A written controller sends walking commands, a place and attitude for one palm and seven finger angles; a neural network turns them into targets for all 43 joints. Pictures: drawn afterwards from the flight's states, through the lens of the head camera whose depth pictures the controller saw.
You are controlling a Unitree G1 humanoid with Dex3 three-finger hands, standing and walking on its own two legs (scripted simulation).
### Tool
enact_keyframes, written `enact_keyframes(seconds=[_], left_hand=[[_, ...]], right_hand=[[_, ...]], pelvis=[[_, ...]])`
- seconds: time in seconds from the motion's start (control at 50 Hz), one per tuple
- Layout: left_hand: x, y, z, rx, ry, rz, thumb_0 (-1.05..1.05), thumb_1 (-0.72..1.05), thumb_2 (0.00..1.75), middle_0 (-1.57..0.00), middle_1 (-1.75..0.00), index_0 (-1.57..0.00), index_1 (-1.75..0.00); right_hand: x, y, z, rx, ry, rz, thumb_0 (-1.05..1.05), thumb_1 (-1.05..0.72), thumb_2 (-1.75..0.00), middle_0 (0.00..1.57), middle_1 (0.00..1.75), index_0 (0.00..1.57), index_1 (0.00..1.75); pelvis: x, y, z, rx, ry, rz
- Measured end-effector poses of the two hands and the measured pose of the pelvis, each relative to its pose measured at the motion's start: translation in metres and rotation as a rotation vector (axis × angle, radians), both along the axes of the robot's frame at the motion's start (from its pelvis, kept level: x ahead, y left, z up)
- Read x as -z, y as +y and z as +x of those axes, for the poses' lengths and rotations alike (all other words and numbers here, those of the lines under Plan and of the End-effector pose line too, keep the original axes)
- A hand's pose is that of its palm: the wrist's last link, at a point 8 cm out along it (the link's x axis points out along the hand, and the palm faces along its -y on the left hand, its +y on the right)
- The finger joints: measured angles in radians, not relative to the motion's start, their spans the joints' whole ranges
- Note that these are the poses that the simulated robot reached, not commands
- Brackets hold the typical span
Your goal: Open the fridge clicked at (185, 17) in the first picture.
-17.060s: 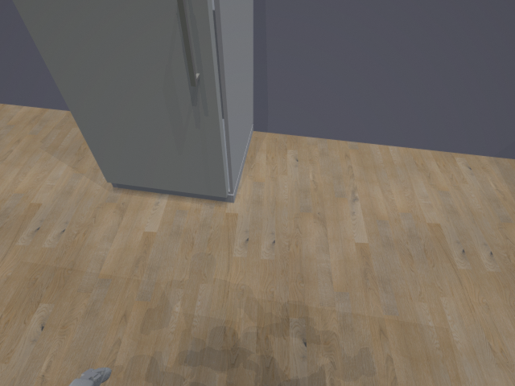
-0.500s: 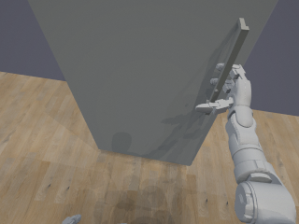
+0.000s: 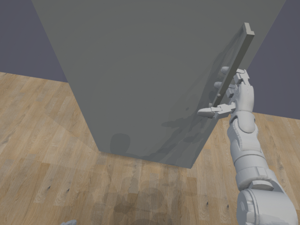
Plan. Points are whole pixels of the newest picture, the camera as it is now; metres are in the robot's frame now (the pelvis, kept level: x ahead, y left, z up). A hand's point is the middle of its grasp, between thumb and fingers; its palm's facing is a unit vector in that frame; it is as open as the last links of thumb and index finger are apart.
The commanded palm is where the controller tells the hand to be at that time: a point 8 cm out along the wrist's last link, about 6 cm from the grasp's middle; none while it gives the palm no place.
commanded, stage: slide the fingers in behind the handle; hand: right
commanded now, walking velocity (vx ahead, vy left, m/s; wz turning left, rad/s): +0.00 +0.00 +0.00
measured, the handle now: (224, 79) +0.51 -0.15 +0.12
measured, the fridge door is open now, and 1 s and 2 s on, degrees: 0 0 0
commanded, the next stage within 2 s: grip the handle and tug to test in 0.42 s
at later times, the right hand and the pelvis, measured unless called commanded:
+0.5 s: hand (218, 95) +0.45 -0.12 +0.12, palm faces +0.08 +1.00 +0.01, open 14.4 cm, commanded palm +0.41 -0.16 +0.12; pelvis +0.00 -0.01 +0.00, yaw +0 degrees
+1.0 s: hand (219, 93) +0.45 -0.13 +0.12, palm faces +0.07 +1.00 +0.01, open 9.1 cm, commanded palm +0.42 -0.17 +0.12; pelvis +0.00 -0.01 +0.00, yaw +0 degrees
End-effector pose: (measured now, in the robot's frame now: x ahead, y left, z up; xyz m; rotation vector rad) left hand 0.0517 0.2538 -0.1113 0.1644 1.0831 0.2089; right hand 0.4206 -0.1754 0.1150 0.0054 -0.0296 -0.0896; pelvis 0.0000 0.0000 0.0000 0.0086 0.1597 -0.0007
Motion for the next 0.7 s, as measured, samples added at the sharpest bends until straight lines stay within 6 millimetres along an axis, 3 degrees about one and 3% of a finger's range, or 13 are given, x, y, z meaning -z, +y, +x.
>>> enact_keyframes(seconds=[0.32, 0.58, 0.7], left_hand=[[-0.001, -0.012, 0.02, 0.026, -0.039, -0.012, 0.01, 0.9, 0.89, -0.2, -0.3, -0.2, -0.3], [-0.001, -0.016, 0.015, 0.019, -0.03, -0.014, 0.01, 0.9, 0.89, -0.2, -0.3, -0.2, -0.3], [-0.001, -0.015, 0.012, 0.016, -0.017, -0.008, 0.01, 0.9, 0.89, -0.2, -0.3, -0.2, -0.3]], right_hand=[[0.0, -0.001, 0.001, -0.01, 0.002, 0.005, -0.01, 0.5, -0.3, 0.26, 1.18, 0.23, 1.17], [0.0, -0.001, 0.0, -0.012, -0.001, 0.005, -0.01, 0.5, -0.3, 0.25, 1.18, 0.22, 1.16], [0.0, -0.001, 0.001, -0.012, 0.0, 0.006, -0.01, 0.39, -0.35, 0.27, 1.2, 0.24, 1.18]], pelvis=[[0.0, -0.006, 0.003, 0.003, 0.001, 0.002], [0.0, -0.009, 0.004, -0.001, -0.002, 0.004], [0.0, -0.009, 0.003, 0.001, -0.001, 0.004]])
